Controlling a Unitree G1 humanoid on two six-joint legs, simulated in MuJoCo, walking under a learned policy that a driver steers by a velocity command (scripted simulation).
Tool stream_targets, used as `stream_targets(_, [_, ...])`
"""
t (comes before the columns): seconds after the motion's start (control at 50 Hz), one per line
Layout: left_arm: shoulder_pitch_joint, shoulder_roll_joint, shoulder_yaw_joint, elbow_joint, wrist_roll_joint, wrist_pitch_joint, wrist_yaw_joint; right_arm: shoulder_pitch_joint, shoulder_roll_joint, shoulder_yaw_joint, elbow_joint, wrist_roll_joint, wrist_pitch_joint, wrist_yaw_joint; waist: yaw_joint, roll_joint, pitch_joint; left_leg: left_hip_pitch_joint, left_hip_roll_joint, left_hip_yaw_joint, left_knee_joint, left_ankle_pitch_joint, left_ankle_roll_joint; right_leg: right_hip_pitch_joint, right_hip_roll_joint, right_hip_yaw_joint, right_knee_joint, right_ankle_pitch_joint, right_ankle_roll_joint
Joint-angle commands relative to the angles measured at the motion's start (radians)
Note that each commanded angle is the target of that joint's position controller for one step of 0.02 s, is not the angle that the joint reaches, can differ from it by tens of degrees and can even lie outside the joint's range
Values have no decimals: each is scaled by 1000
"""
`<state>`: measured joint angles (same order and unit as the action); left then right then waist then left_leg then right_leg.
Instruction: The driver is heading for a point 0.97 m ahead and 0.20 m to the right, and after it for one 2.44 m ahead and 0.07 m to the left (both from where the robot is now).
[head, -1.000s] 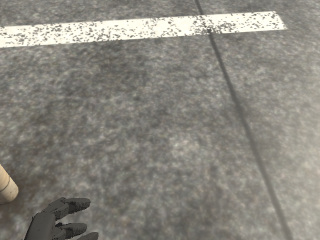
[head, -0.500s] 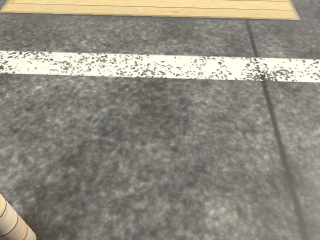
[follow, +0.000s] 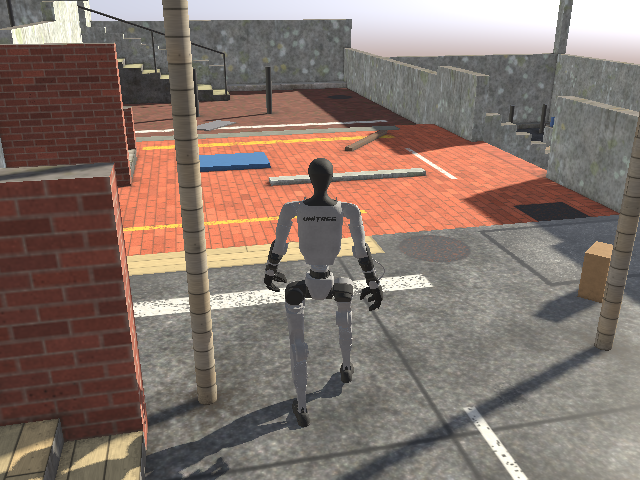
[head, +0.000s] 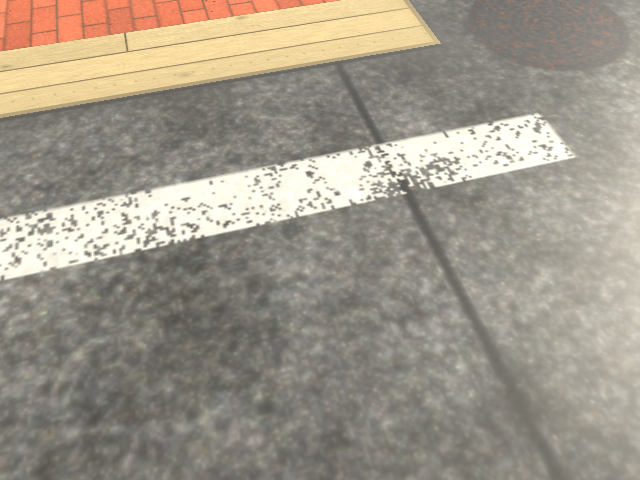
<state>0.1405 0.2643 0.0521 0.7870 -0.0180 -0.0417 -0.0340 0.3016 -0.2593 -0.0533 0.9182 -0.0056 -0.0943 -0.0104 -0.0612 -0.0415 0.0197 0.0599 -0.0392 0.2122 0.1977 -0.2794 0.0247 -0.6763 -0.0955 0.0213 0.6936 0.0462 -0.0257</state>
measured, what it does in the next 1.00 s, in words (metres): walks ahead, turning right: right foot, then left foot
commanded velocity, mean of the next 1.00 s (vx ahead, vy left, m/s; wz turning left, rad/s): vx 0.50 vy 0.00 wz -0.34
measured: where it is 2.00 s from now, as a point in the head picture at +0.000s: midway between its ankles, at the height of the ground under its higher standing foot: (416, 227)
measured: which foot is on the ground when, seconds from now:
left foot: down 0.00-0.14, up 0.16-0.60, down 0.62-1.00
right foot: up 0.00-0.10, down 0.12-0.64, up 0.66-1.00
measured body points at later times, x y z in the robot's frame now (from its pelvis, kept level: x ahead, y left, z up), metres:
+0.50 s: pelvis +0.28 -0.05 +0.01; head +0.31 -0.08 +0.45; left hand +0.42 +0.21 -0.10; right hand +0.43 -0.35 -0.08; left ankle +0.51 +0.07 -0.69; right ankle +0.21 -0.11 -0.74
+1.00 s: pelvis +0.55 -0.09 +0.01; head +0.58 -0.10 +0.46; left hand +0.83 +0.05 -0.08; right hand +0.46 -0.36 -0.12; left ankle +0.53 +0.02 -0.74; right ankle +0.66 -0.30 -0.69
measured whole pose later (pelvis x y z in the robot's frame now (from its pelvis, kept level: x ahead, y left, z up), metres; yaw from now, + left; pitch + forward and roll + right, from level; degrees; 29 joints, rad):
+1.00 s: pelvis +0.55 -0.09 +0.01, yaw -20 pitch +2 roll +2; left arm 0.10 0.26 0.04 0.68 -0.01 -0.07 -0.01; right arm 0.37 -0.26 -0.04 0.86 0.02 -0.09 0.01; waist -0.09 -0.04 0.02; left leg -0.05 -0.06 0.02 0.24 -0.22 0.04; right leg -0.64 -0.09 0.05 0.65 0.00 0.01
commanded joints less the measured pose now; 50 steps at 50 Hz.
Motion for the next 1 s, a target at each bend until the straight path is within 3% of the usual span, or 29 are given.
stream_targets(0.02, [-133, 42, 3, -126, -1, -14, -23, 15, -181, -44, -34, 14, 14, -10, -10, 76, 77, 42, 330, -53, -9, 511, 122, -61, 6, -41, -56, -56, -31])
stream_targets(0.08, [-65, 88, 28, -141, -4, -6, -34, -20, -218, -57, -52, 20, 39, -21, 58, 128, 0, 84, 331, -11, 179, 951, 89, 100, 91, -125, -57, -203, -86])
stream_targets(0.1, [35, 121, 48, -123, -7, -3, -32, -30, -228, -60, -57, 20, 48, -25, 116, 135, -58, 63, 316, 1, 326, 1050, 75, 232, 132, -145, -66, -231, -111])
stream_targets(0.12, [194, 175, 80, -85, -8, -1, -19, -45, -226, -57, -66, 22, 52, -28, 203, 108, -139, -40, 274, 21, 547, 984, 42, 475, 167, -131, -139, -174, -150])
stream_targets(0.14, [315, 268, 109, -59, -9, 11, 6, -14, -167, -35, -90, -5, 40, -25, 225, -55, -231, -314, 212, 21, 871, 519, -1, 776, -3, 141, -150, -143, -214])
stream_targets(0.16, [248, 326, 110, -95, -8, 1, 7, 48, -53, 0, -143, -9, 3, -8, 109, -237, -336, -723, -30, -143, 1212, -296, -54, 1052, -228, 753, -317, -304, -424])
stream_targets(0.18, [273, 246, 86, -101, -1, -8, 2, -58, -147, -16, -158, 25, -41, 13, 186, -107, -369, -834, 20, -330, 1261, -279, -26, 1067, -239, 787, -404, -351, -400])
stream_targets(0.2, [241, 198, 74, -99, 4, -19, 3, -126, -161, -19, -186, 53, -59, 21, 176, -58, -234, -881, 65, -317, 1214, -197, -1, 962, -205, 629, -403, -303, -353])
stream_targets(0.22, [176, 169, 65, -105, 0, -27, 1, -133, -148, -17, -182, 39, -65, 15, 121, 51, -133, -839, 113, -310, 1105, -119, 3, 794, -155, 500, -406, -191, -311])
stream_targets(0.24, [116, 136, 55, -120, 3, -30, 3, -132, -161, -27, -173, 12, -58, 6, 86, 58, -99, -769, 144, -305, 1013, -79, -5, 678, -117, 416, -415, -94, -285])
stream_targets(0.26, [85, 122, 48, -136, 12, -30, 7, -111, -163, -32, -170, 4, -44, 7, 58, 41, -79, -709, 159, -308, 978, -52, -14, 598, -90, 375, -439, -36, -278])
stream_targets(0.32, [101, 153, 56, -137, 6, -34, 22, -113, -129, -28, -190, -12, -13, 4, 40, 26, -57, -673, 154, -280, 849, 9, -65, 488, -61, 303, -473, 87, -287])
stream_targets(0.36, [131, 177, 64, -130, 2, -31, 36, -188, -110, -21, -219, -14, -7, 0, 62, 17, -33, -691, 136, -267, 711, 125, -91, 457, -29, 258, -477, 90, -266])
stream_targets(0.42, [166, 174, 63, -119, -3, -19, 47, -284, -82, -8, -246, -7, -13, 8, 104, -23, -27, -625, 90, -256, 474, 325, -95, 431, 23, 207, -456, 0, -210])
stream_targets(0.52, [251, 155, 54, -72, -3, -16, 47, -377, -103, -8, -282, 7, -34, 35, 155, -47, -8, -606, 71, -263, 319, 376, -54, 549, -43, 277, -394, -74, -189])
stream_targets(0.58, [250, 167, 58, -60, 3, -6, 50, -341, -133, -20, -285, 8, -45, 41, 126, -79, -6, -578, 60, -251, 280, 240, -4, 645, -89, 331, -325, 34, -172])
stream_targets(0.6, [226, 170, 57, -61, 7, 0, 49, -268, -143, -31, -264, -1, -50, 37, 80, -86, -26, -489, 38, -220, 240, 208, 21, 653, -59, 315, -255, 155, -155])
stream_targets(0.62, [213, 144, 47, -69, 12, 1, 46, -149, -177, -47, -235, -10, -55, 33, 25, -70, -117, -298, 63, -237, 251, 260, 62, 613, -7, 276, -113, 244, -129])
stream_targets(0.64, [207, 111, 30, -92, 27, 0, 48, 24, -229, -59, -217, -20, -57, 29, -47, 24, -266, -25, 219, -410, 283, 283, 135, 462, 58, 207, 165, 69, -90])
stream_targets(0.66, [370, 38, 10, -88, 1, -15, 44, 119, -297, -82, -168, -16, -44, 38, 11, 353, -377, 304, 422, -866, 203, 83, 306, 79, 213, 123, 502, -517, -16])
stream_targets(0.68, [335, 120, 19, -71, -8, -24, 43, 122, -203, -60, -167, 16, -41, 42, -21, 272, -318, 287, 431, -985, 115, -166, 287, -67, 161, 187, 612, -617, -15])
stream_targets(0.7, [208, 170, 32, -92, -13, -27, 40, 61, -149, -45, -180, 17, -35, 38, -40, 176, -168, 162, 392, -842, 94, -193, 242, -118, 114, 167, 633, -530, -17])
stream_targets(0.72, [132, 151, 24, -114, -11, -34, 37, -6, -130, -31, -196, 4, -25, 31, -15, 92, -93, 40, 347, -729, 72, -105, 219, -105, 77, 117, 586, -442, -15])
stream_targets(0.74, [94, 137, 25, -124, 6, -39, 34, -37, -112, -24, -195, -4, -22, 30, 3, 77, -32, -58, 313, -657, 47, 1, 218, -90, 47, 100, 522, -388, -10])
stream_targets(0.76, [105, 127, 27, -123, 12, -38, 32, -49, -100, -16, -194, -14, -25, 29, 31, 105, -29, -120, 283, -599, 29, 89, 206, -34, 18, 95, 475, -352, -8])
stream_targets(0.82, [126, 81, 16, -117, 11, -27, 31, -42, -112, -15, -176, 0, -31, 29, 57, 136, -35, -192, 252, -486, -15, 247, 217, 19, -2, 56, 352, -333, 16])
stream_targets(0.88, [39, 52, 2, -145, 18, -30, 32, -21, -169, -32, -159, 15, -19, 21, 39, 112, -18, -219, 245, -407, -52, 317, 215, 28, -13, 31, 170, -202, 36])
stream_targets(0.94, [-58, 51, -2, -165, 13, -39, 30, 9, -172, -32, -137, 31, -11, 15, 5, 91, 12, -226, 213, -336, -63, 322, 180, 79, 12, 7, -17, -34, 39])
stream_targets(1.0, [-131, 54, -1, -191, 2, -46, 23, 67, -180, -31, -100, 35, -3, 13, -22, 111, 19, -164, 235, -329, -43, 320, 166, 106, 32, 0, -110, 22, 34])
